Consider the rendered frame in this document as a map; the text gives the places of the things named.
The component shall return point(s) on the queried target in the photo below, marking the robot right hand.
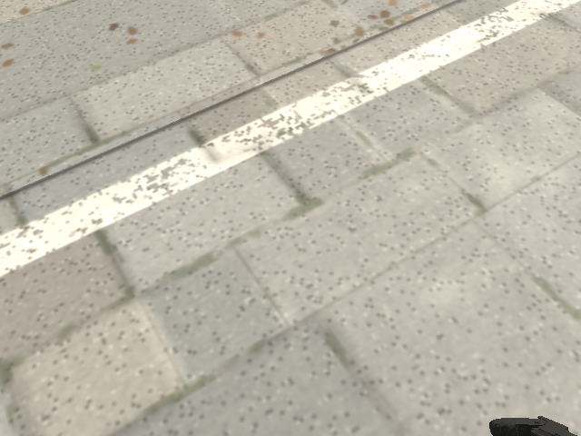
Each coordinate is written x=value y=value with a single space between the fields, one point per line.
x=528 y=427

